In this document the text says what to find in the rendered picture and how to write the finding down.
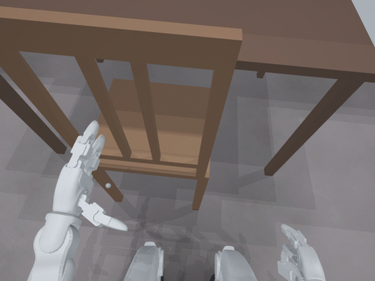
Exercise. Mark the right robot thigh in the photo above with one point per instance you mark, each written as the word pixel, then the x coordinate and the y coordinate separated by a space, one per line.
pixel 230 265

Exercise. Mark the robot thigh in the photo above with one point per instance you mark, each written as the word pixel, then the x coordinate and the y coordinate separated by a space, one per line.
pixel 147 265
pixel 230 265

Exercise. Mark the robot right hand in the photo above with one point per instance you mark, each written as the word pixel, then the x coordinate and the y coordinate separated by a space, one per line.
pixel 305 263

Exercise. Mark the left robot forearm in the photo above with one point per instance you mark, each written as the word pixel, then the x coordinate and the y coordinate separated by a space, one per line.
pixel 55 245

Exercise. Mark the left robot thigh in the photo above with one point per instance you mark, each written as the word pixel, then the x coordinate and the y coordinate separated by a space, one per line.
pixel 147 265

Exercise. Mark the chair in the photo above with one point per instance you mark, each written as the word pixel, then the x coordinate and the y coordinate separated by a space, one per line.
pixel 149 128

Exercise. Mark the table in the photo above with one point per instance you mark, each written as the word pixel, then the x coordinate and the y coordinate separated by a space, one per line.
pixel 315 38

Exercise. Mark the robot left hand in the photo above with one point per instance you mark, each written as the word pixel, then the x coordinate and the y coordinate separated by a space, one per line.
pixel 76 176

